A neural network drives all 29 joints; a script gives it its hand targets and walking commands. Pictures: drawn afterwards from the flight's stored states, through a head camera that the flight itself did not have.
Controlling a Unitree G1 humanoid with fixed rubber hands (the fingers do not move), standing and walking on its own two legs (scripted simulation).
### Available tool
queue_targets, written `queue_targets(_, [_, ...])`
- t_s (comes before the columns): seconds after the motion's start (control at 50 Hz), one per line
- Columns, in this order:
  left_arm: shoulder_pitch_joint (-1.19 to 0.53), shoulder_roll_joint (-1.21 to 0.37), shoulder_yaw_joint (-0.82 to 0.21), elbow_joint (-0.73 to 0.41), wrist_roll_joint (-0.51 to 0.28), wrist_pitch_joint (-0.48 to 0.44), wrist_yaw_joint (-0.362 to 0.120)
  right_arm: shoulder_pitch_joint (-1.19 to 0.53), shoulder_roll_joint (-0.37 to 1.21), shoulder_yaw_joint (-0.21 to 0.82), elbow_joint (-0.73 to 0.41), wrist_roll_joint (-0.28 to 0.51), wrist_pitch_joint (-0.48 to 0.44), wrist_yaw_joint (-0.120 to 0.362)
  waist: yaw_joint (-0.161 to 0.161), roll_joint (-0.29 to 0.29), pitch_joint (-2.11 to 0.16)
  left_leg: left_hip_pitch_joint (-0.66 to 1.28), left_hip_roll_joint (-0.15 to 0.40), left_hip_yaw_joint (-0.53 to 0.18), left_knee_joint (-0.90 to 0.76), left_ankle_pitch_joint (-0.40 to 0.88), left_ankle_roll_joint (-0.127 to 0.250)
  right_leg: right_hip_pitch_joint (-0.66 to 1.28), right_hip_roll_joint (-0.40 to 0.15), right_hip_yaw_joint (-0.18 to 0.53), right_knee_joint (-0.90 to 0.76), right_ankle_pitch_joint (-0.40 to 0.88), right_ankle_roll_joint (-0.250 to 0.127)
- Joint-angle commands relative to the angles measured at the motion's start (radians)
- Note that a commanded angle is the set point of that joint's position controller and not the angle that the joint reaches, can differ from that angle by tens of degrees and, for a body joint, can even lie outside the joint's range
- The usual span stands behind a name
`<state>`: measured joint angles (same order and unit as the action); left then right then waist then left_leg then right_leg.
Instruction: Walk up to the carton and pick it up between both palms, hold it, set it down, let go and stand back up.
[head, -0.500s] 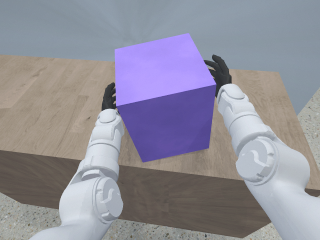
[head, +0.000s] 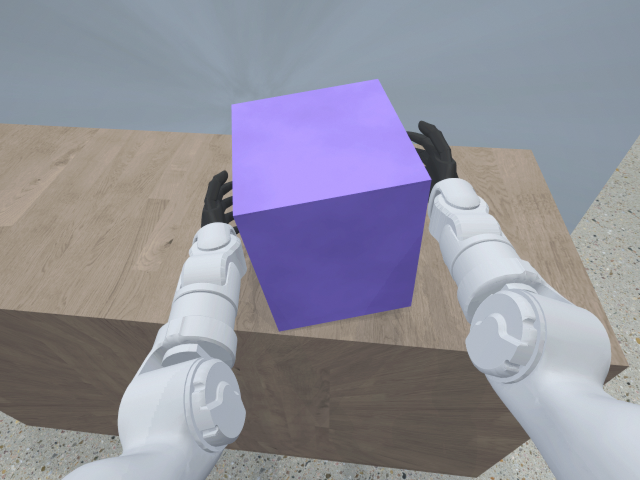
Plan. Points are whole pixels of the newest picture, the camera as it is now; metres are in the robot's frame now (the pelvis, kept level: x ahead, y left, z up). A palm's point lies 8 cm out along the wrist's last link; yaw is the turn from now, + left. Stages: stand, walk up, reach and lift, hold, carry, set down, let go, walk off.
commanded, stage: reach and lift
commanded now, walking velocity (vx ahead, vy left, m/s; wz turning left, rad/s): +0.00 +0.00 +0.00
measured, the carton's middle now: (326, 211) +0.46 +0.08 +0.10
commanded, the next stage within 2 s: none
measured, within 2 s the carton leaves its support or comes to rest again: neither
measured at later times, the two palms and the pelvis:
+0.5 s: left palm (216, 223) +0.36 +0.20 +0.15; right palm (470, 173) +0.42 -0.08 +0.21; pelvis -0.02 +0.00 +0.00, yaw +0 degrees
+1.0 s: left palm (220, 212) +0.36 +0.19 +0.17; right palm (488, 169) +0.41 -0.10 +0.23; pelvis -0.02 +0.00 +0.00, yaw +0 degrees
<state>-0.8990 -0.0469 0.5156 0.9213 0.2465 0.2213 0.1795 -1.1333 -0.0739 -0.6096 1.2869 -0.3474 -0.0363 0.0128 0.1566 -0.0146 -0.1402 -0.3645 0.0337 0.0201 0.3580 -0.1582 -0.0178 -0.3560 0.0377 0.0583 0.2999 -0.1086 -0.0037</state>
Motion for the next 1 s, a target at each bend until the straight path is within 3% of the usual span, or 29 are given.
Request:
queue_targets(0.0, [-0.824,-0.48,-0.292,-0.194,-0.013,-0.058,-0.114,-0.433,0.545,0.196,0.008,0.079,-0.001,0.135,-0.077,0.008,-0.605,0.319,-0.04,0.058,0.015,0.433,-0.043,0.303,-0.006,-0.138,0.025,0.308,0.044])
queue_targets(0.06, [-0.804,-0.461,-0.278,-0.192,-0.006,-0.045,-0.127,-0.433,0.575,0.218,-0.031,0.108,0.019,0.128,-0.08,-0.014,-0.57,0.279,-0.048,0.064,0.008,0.387,-0.032,0.365,-0.014,-0.116,0.032,0.329,0.055])
queue_targets(0.08, [-0.859,-0.478,-0.316,-0.238,-0.025,-0.04,-0.126,-0.449,0.561,0.208,-0.017,0.115,0.019,0.125,-0.113,0.015,-0.598,0.328,-0.042,0.053,0.004,0.41,-0.043,0.356,-0.007,-0.128,0.03,0.334,0.052])
queue_targets(0.1, [-0.844,-0.462,-0.293,-0.212,-0.017,-0.028,-0.13,-0.443,0.559,0.206,-0.019,0.125,0.029,0.123,-0.097,0.022,-0.536,0.323,-0.043,0.06,0.005,0.402,-0.043,0.344,-0.008,-0.122,0.027,0.301,0.051])
queue_targets(0.12, [-0.841,-0.474,-0.303,-0.218,-0.025,-0.026,-0.129,-0.456,0.565,0.22,-0.044,0.13,0.028,0.12,-0.103,-0.001,-0.582,0.327,-0.042,0.061,0.012,0.408,-0.041,0.348,-0.004,-0.128,0.034,0.312,0.051])
queue_targets(0.16, [-0.857,-0.471,-0.307,-0.233,-0.021,-0.014,-0.124,-0.431,0.55,0.195,-0.003,0.133,0.045,0.123,-0.119,0.032,-0.537,0.352,-0.035,0.052,0.002,0.388,-0.052,0.319,-0.003,-0.128,0.02,0.264,0.047])
queue_targets(0.2, [-0.894,-0.467,-0.31,-0.255,-0.027,0.001,-0.126,-0.468,0.53,0.186,-0.035,0.13,0.053,0.118,-0.127,0.027,-0.512,0.356,-0.041,0.059,-0.003,0.35,-0.049,0.312,-0.003,-0.128,0.01,0.218,0.049])
queue_targets(0.22, [-0.869,-0.454,-0.302,-0.236,-0.032,0.009,-0.128,-0.463,0.542,0.216,-0.045,0.143,0.065,0.117,-0.112,0.004,-0.468,0.316,-0.041,0.062,-0.018,0.323,-0.049,0.347,-0.006,-0.117,0.004,0.206,0.051])
queue_targets(0.24, [-0.898,-0.467,-0.32,-0.272,-0.034,0.012,-0.127,-0.467,0.54,0.199,-0.055,0.15,0.061,0.117,-0.134,0.038,-0.5,0.343,-0.042,0.053,-0.014,0.334,-0.053,0.329,-0.004,-0.12,0.011,0.216,0.048])
queue_targets(0.28, [-0.881,-0.464,-0.296,-0.236,-0.025,0.024,-0.131,-0.475,0.549,0.205,-0.064,0.151,0.073,0.113,-0.115,0.004,-0.444,0.328,-0.041,0.064,-0.026,0.284,-0.047,0.336,-0.006,-0.114,-0.002,0.158,0.049])
queue_targets(0.3, [-0.871,-0.439,-0.286,-0.231,-0.013,0.038,-0.135,-0.464,0.538,0.2,-0.074,0.165,0.086,0.113,-0.13,0.018,-0.395,0.309,-0.044,0.069,-0.032,0.258,-0.043,0.352,-0.008,-0.111,-0.002,0.152,0.048])
queue_targets(0.32, [-0.908,-0.451,-0.301,-0.256,-0.023,0.042,-0.134,-0.503,0.549,0.2,-0.093,0.167,0.086,0.116,-0.124,0.031,-0.428,0.309,-0.042,0.066,-0.039,0.24,-0.045,0.36,-0.007,-0.109,0.001,0.143,0.053])
queue_targets(0.34, [-0.884,-0.43,-0.269,-0.243,-0.012,0.051,-0.135,-0.478,0.563,0.216,-0.088,0.172,0.098,0.117,-0.108,0.008,-0.384,0.303,-0.046,0.065,-0.045,0.222,-0.036,0.375,-0.009,-0.103,-0.001,0.135,0.058])
queue_targets(0.46, [-0.933,-0.406,-0.25,-0.285,-0.001,0.09,-0.135,-0.501,0.524,0.192,-0.068,0.179,0.131,0.124,-0.113,0.017,-0.293,0.265,-0.043,0.071,-0.084,0.104,-0.033,0.348,-0.009,-0.102,-0.019,-0.007,0.055])
queue_targets(0.52, [-0.92,-0.421,-0.255,-0.271,-0.001,0.098,-0.141,-0.51,0.53,0.201,-0.071,0.181,0.124,0.119,-0.127,0.01,-0.317,0.27,-0.046,0.075,-0.089,0.072,-0.025,0.367,-0.015,-0.095,-0.016,0.014,0.057])
queue_targets(0.54, [-0.937,-0.412,-0.265,-0.291,-0.005,0.096,-0.137,-0.508,0.512,0.188,-0.063,0.179,0.13,0.115,-0.147,0.018,-0.324,0.27,-0.045,0.068,-0.079,0.086,-0.024,0.363,-0.013,-0.091,-0.017,0.01,0.057])
queue_targets(0.58, [-0.908,-0.429,-0.278,-0.313,-0.011,0.099,-0.146,-0.498,0.536,0.227,-0.094,0.189,0.127,0.111,-0.136,0.009,-0.347,0.29,-0.046,0.066,-0.078,0.13,-0.026,0.393,-0.01,-0.097,-0.01,0.069,0.061])
queue_targets(0.66, [-0.88,-0.452,-0.321,-0.295,-0.038,0.095,-0.158,-0.484,0.591,0.303,-0.15,0.213,0.122,0.097,-0.143,-0.006,-0.424,0.332,-0.052,0.056,-0.037,0.244,-0.026,0.431,-0.012,-0.091,0.01,0.21,0.068])
queue_targets(0.68, [-0.923,-0.46,-0.346,-0.309,-0.052,0.089,-0.158,-0.477,0.593,0.297,-0.128,0.224,0.12,0.094,-0.168,0.014,-0.437,0.349,-0.051,0.05,-0.035,0.249,-0.034,0.427,-0.013,-0.093,0.013,0.22,0.067])
queue_targets(0.7, [-0.854,-0.448,-0.335,-0.278,-0.047,0.099,-0.164,-0.446,0.609,0.319,-0.124,0.239,0.126,0.088,-0.153,0.007,-0.418,0.34,-0.056,0.05,-0.027,0.266,-0.029,0.439,-0.014,-0.085,0.016,0.239,0.068])
queue_targets(0.72, [-0.902,-0.458,-0.372,-0.331,-0.059,0.093,-0.163,-0.446,0.611,0.337,-0.123,0.241,0.132,0.085,-0.166,0.015,-0.478,0.356,-0.051,0.044,-0.019,0.292,-0.036,0.44,-0.008,-0.093,0.03,0.276,0.065])
queue_targets(0.76, [-0.95,-0.457,-0.375,-0.357,-0.064,0.087,-0.165,-0.472,0.635,0.351,-0.136,0.247,0.132,0.069,-0.174,0.015,-0.469,0.335,-0.055,0.048,-0.021,0.281,-0.042,0.454,-0.009,-0.092,0.021,0.263,0.067])
queue_targets(0.78, [-0.924,-0.456,-0.368,-0.319,-0.065,0.094,-0.168,-0.452,0.612,0.34,-0.114,0.255,0.14,0.066,-0.187,0.009,-0.399,0.329,-0.049,0.04,-0.035,0.25,-0.037,0.435,-0.006,-0.094,0.009,0.226,0.062])
queue_targets(0.82, [-0.897,-0.434,-0.363,-0.311,-0.06,0.115,-0.175,-0.47,0.622,0.358,-0.13,0.274,0.152,0.065,-0.17,0.007,-0.379,0.311,-0.052,0.05,-0.04,0.206,-0.029,0.433,-0.012,-0.086,0.004,0.183,0.06])
queue_targets(0.84, [-0.931,-0.457,-0.37,-0.349,-0.062,0.11,-0.17,-0.505,0.611,0.342,-0.153,0.277,0.142,0.068,-0.166,0.037,-0.415,0.31,-0.049,0.05,-0.039,0.203,-0.036,0.418,-0.006,-0.089,0.008,0.162,0.059])
queue_targets(0.88, [-0.868,-0.437,-0.367,-0.307,-0.057,0.14,-0.181,-0.435,0.614,0.373,-0.137,0.289,0.169,0.053,-0.178,0.022,-0.365,0.315,-0.06,0.057,-0.046,0.189,-0.033,0.455,-0.012,-0.082,-0.001,0.186,0.059])
queue_targets(0.94, [-0.887,-0.391,-0.346,-0.325,-0.061,0.165,-0.195,-0.507,0.606,0.395,-0.196,0.321,0.179,0.041,-0.173,0.005,-0.362,0.311,-0.061,0.057,-0.047,0.175,-0.021,0.464,-0.013,-0.082,0.004,0.172,0.067])
queue_targets(0.96, [-0.909,-0.419,-0.365,-0.334,-0.069,0.168,-0.194,-0.506,0.609,0.395,-0.153,0.325,0.186,0.042,-0.181,0.01,-0.336,0.315,-0.061,0.049,-0.057,0.155,-0.022,0.446,-0.013,-0.087,-0.003,0.141,0.062])
queue_targets(0.98, [-0.937,-0.432,-0.387,-0.369,-0.085,0.165,-0.192,-0.567,0.638,0.438,-0.228,0.343,0.179,0.04,-0.165,0.004,-0.394,0.316,-0.062,0.055,-0.045,0.191,-0.023,0.476,-0.01,-0.082,0.01,0.192,0.063])
